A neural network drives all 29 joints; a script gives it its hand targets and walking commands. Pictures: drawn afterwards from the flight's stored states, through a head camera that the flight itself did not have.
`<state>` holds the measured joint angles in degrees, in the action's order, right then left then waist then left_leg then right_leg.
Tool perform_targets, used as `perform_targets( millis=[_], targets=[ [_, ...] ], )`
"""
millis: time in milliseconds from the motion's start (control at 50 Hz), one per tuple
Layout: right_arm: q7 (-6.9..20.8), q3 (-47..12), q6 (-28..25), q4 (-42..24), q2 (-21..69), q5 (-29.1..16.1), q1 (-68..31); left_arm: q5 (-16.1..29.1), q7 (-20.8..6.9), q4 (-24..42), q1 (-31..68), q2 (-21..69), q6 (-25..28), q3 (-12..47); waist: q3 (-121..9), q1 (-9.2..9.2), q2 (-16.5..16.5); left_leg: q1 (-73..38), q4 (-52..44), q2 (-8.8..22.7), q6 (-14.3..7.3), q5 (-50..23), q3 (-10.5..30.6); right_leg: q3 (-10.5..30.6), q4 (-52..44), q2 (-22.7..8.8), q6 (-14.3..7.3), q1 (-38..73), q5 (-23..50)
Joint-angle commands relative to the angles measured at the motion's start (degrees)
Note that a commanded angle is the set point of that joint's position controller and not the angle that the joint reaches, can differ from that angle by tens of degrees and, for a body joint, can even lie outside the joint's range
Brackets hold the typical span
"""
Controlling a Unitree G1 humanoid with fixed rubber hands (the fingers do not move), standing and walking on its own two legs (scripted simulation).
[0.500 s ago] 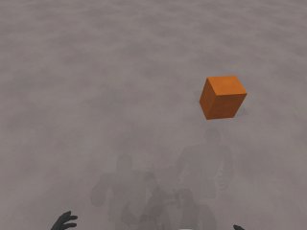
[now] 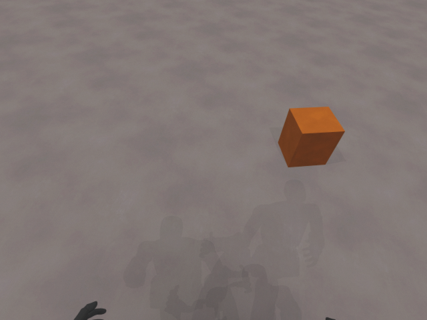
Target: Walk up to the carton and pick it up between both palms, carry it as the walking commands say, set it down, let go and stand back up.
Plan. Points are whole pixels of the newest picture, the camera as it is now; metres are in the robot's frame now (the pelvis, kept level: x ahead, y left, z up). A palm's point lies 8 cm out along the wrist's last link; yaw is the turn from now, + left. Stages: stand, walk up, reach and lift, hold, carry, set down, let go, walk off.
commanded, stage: walk up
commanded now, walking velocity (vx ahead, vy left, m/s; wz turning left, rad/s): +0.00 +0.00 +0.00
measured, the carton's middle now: (308, 137) +1.18 -0.61 -0.61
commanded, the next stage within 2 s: none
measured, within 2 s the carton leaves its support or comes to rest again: neither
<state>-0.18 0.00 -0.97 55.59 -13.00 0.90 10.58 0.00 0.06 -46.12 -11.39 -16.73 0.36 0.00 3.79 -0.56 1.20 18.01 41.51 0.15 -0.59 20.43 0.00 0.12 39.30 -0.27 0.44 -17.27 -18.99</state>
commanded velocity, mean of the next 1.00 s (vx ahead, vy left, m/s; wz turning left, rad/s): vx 0.42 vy -0.04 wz -0.29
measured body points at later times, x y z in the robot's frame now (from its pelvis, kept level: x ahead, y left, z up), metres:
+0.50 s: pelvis +0.03 -0.06 +0.01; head +0.04 -0.06 +0.46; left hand +0.17 +0.19 -0.11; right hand +0.04 -0.31 -0.13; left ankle +0.02 +0.11 -0.72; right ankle +0.06 -0.23 -0.67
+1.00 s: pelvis +0.21 -0.11 +0.01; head +0.25 -0.12 +0.46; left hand +0.29 +0.11 -0.13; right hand +0.28 -0.38 -0.12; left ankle +0.31 +0.00 -0.72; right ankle +0.09 -0.23 -0.70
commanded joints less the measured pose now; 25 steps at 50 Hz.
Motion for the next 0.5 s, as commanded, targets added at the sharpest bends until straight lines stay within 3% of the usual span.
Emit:
perform_targets(
  millis=[0, 80, 140, 160, 180, 200, 220, 240, 260, 300, 340, 400, 440, 460, 480],
  targets=[
    [-0.2, 4.4, -2.0, -3.4, -16.5, -0.1, -6.2, -0.4, 1.0, -2.4, 2.0, -13.4, 2.8, -4.3, -5.1, -0.24, -4.1, -1.9, -14.3, 6.3, -4.1, -10.8, 8.2, 6.3, -10.3, -5.4, -4.3, 4.4, 8.8],
    [-0.2, 4.5, -2.3, -3.1, -16.7, 0.2, -6.0, -0.5, 0.9, -2.8, 2.2, -12.6, 2.9, -4.0, -4.9, -0.18, -3.3, -1.0, -15.2, 6.4, -4.1, -10.1, 8.3, 6.1, -10.9, -5.4, -3.9, 5.5, 9.2],
    [0.0, 4.4, -2.2, -2.8, -16.9, 0.0, -6.1, -0.4, 0.8, -3.0, 1.8, -12.6, 2.8, -4.1, -5.4, -0.21, -5.2, -1.7, -15.3, 6.8, -4.3, -10.6, 8.6, 5.5, -10.6, -5.1, -3.9, 5.2, 9.8],
    [0.0, 4.2, -2.3, -2.6, -16.4, -0.2, -6.2, -0.5, 0.8, -3.6, 1.8, -13.4, 3.0, -4.2, -5.2, 0.00, -3.7, -1.9, -15.2, 6.6, -4.0, -10.5, 8.1, 5.7, -11.0, -5.3, -3.9, 4.8, 9.0],
    [1.1, 3.6, -0.4, -5.4, -11.5, 0.5, 4.4, -0.6, -0.7, -0.7, -1.8, -7.7, 0.5, -3.6, -6.6, 0.74, -4.9, 1.5, -18.4, 9.5, -4.7, 24.4, 13.9, 5.9, -9.2, -6.4, -4.1, 1.1, -21.0],
    [-0.4, 5.3, 1.3, -5.2, -16.6, 1.4, 5.1, -1.4, -3.0, 2.1, 6.3, -6.5, -1.8, -3.0, 0.5, 4.85, -11.8, -11.5, -30.7, 18.9, -4.8, 37.4, 22.0, 4.7, 2.4, -1.6, -2.9, -25.6, -22.3],
    [-1.8, 6.3, 1.5, -4.0, -20.0, 2.0, 9.4, -2.4, -4.0, 4.5, 11.7, -4.9, -2.7, -3.5, 1.6, 6.52, -17.5, -18.7, -37.7, 29.2, -5.7, 35.5, 31.9, 1.7, 19.5, -2.2, -0.1, -34.6, -9.9],
    [-2.3, 6.0, 1.3, -5.3, -19.3, 1.5, 9.5, -2.8, -4.2, 4.7, 12.7, -5.0, -2.9, -3.4, 1.8, 6.87, -12.0, -18.7, -36.3, 30.0, -6.2, 31.4, 30.7, 4.2, 23.2, -4.3, 0.2, -34.8, -6.1],
    [-2.9, 5.8, 1.0, -4.3, -18.9, 1.0, 11.5, -3.1, -4.7, 3.8, 11.7, -5.6, -3.0, -3.8, 0.6, 6.26, -5.4, -17.0, -34.5, 30.1, -4.5, 23.5, 28.8, 5.5, 25.3, -4.5, 1.1, -32.2, -4.1],
    [-2.5, 5.7, -0.3, -4.1, -17.5, 1.2, 8.7, -2.5, -5.2, 2.8, 4.6, -5.4, -2.4, -4.1, -4.5, 3.12, -9.5, -17.2, -32.4, 25.6, -2.8, 21.1, 19.1, 4.2, 28.4, -5.6, 1.2, -28.0, -0.6],
    [-1.8, 5.5, -0.9, -5.0, -16.2, 1.4, 7.1, -2.1, -5.5, 3.3, 3.9, -5.3, -2.7, -4.2, -3.1, 2.58, -13.3, -14.2, -32.6, 23.0, -1.7, 20.8, 12.6, 2.0, 28.2, -5.5, 2.0, -26.2, 0.3],
    [-0.7, 5.5, -0.5, -5.6, -17.1, 1.7, 2.8, -1.6, -5.7, 3.2, 1.9, -4.3, -2.8, -3.7, -0.1, 0.43, -16.5, -7.7, -32.0, 20.6, -1.5, 19.6, 5.3, -1.5, 18.5, -5.2, 3.0, -19.0, -0.9],
    [0.3, 5.5, -0.5, -5.8, -17.0, 2.0, -0.1, -0.8, -4.8, 2.0, -0.9, -3.6, -2.1, -3.1, -1.9, -1.15, -18.0, -4.7, -29.4, 17.6, -0.6, 17.1, -1.1, -3.8, 7.4, -5.2, 2.3, -9.3, -4.2],
    [0.8, 5.6, -0.3, -5.4, -16.7, 2.2, -0.8, -0.3, -4.2, 0.7, -4.2, -3.6, -1.3, -3.2, -4.0, -2.01, -17.1, -5.0, -26.4, 15.6, -0.8, 17.0, -3.6, -6.7, 2.8, -4.0, 2.3, -4.5, -5.5],
    [1.2, 5.7, -0.1, -5.0, -16.7, 2.3, -0.8, -0.3, -3.6, -1.3, -8.3, -3.8, -0.6, -3.3, -7.2, -3.54, -13.6, -5.1, -20.6, 14.1, -1.5, 19.1, -5.6, -11.5, -1.9, -1.6, 2.7, 0.4, -4.0]
  ],
)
